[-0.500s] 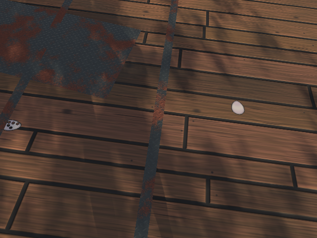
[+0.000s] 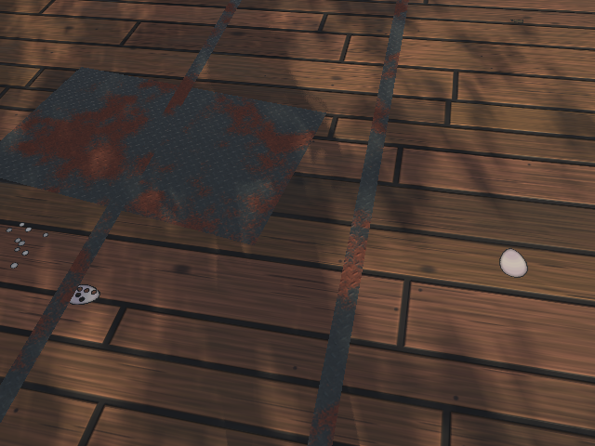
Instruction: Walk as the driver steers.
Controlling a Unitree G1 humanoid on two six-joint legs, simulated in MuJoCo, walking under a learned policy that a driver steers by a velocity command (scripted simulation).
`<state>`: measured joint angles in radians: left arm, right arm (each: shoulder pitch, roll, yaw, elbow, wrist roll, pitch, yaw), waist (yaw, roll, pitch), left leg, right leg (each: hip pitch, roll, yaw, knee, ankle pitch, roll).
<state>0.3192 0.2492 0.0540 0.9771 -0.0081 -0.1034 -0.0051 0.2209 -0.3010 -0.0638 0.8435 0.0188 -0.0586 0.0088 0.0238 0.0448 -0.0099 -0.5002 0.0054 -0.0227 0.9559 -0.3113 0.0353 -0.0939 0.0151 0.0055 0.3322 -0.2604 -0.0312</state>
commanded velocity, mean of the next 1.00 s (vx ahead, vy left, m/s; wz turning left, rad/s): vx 0.20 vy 0.00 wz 0.01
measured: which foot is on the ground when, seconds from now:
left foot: up 0.00-0.26, down 0.28-1.00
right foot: down 0.00-0.28, up 0.30-0.66, down 0.68-1.00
